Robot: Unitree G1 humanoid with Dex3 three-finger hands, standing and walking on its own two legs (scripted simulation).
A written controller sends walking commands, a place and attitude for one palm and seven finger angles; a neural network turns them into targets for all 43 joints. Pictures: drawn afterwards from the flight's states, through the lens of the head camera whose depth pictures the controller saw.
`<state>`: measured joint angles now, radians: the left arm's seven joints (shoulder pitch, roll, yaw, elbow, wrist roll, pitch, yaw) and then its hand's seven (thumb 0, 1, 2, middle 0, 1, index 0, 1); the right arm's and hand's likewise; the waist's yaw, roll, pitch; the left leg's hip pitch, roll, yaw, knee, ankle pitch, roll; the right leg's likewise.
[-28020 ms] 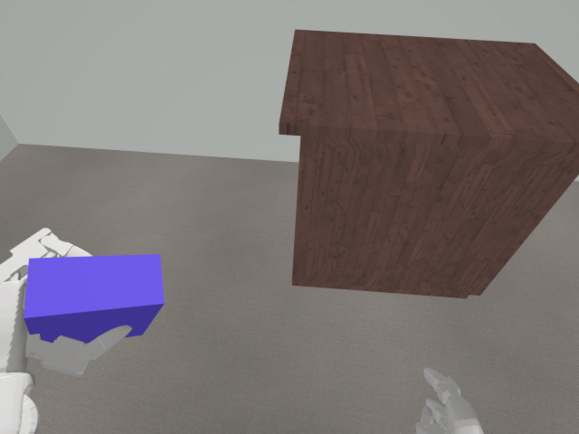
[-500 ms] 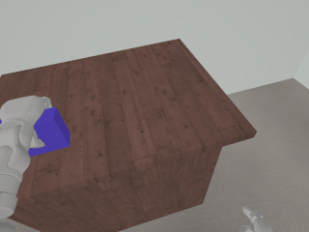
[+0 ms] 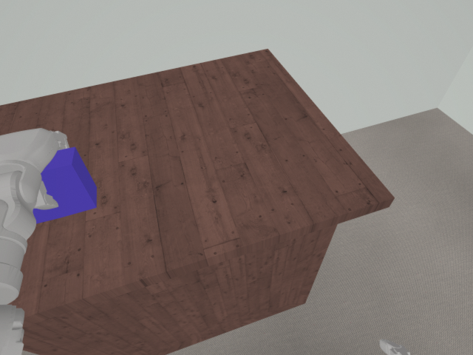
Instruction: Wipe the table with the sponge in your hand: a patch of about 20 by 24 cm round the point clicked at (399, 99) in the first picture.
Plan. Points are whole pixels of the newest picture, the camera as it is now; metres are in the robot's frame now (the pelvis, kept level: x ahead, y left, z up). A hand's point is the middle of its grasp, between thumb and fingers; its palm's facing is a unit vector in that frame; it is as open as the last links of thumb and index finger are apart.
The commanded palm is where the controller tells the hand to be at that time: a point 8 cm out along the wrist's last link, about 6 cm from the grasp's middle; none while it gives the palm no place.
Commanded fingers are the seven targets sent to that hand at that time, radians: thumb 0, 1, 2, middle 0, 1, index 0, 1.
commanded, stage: wipe forward along the first lane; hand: left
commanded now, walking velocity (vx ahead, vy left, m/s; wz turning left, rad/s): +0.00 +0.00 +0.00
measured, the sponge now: (50, 194) +0.34 +0.37 +0.08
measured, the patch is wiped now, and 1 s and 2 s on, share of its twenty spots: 0.45 0.50 0.65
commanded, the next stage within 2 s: slide across to the middle lane in 0.06 s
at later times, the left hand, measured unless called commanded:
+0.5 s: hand (61, 156) +0.39 +0.35 +0.13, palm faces -0.04 +0.02 -1.00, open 9.7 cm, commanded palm +0.38 +0.33 +0.19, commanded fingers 0.00 0.10 1.30 -1.20 -1.60 -1.20 -1.60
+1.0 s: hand (99, 149) +0.42 +0.29 +0.13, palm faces -0.03 +0.00 -1.00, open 9.7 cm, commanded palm +0.38 +0.28 +0.18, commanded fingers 0.00 0.10 1.30 -1.20 -1.60 -1.20 -1.60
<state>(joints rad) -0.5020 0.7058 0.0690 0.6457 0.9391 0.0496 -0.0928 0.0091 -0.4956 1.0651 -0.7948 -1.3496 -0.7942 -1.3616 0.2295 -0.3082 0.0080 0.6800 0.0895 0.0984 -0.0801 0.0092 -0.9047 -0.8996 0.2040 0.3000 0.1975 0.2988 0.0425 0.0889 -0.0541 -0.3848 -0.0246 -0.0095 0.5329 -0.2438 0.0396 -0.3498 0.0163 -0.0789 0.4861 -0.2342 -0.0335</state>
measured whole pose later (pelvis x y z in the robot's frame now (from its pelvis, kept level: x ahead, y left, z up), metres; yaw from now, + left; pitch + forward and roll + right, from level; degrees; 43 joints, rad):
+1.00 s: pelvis +0.04 +0.01 +0.01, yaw +1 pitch +5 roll +0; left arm -0.52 0.50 -0.16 0.38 0.95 0.38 -0.08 0.00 -0.48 1.07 -0.76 -1.39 -0.76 -1.40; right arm 0.11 -0.29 0.04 0.65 0.08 0.09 -0.03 0.01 -0.90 -0.90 0.20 0.30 0.20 0.30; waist 0.07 0.09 -0.05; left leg -0.25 -0.05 -0.02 0.42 -0.25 0.05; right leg -0.22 -0.01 -0.08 0.39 -0.26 -0.02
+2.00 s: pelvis +0.02 -0.01 +0.00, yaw -2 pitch +1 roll +0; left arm -0.10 0.49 -0.11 -0.01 0.92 0.47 -0.02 0.02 -0.45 1.07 -0.72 -1.44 -0.73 -1.44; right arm 0.10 -0.30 0.04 0.63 0.09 0.11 -0.03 0.01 -0.91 -0.90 0.20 0.30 0.20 0.30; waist 0.07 0.12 -0.06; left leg -0.22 -0.02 0.02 0.47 -0.27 0.02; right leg -0.22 0.03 -0.04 0.48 -0.27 -0.05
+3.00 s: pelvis +0.01 -0.02 +0.00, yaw -1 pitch -2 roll +1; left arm 0.03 0.39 -0.28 -0.31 0.94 0.55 0.01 0.00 -0.48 1.07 -0.68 -1.44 -0.79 -1.34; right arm 0.05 -0.26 0.06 0.60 0.08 0.08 0.01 0.01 -0.91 -0.90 0.20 0.30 0.19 0.30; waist 0.13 0.13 -0.05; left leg -0.19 -0.02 0.01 0.49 -0.26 0.02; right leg -0.19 0.02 -0.06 0.52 -0.29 -0.05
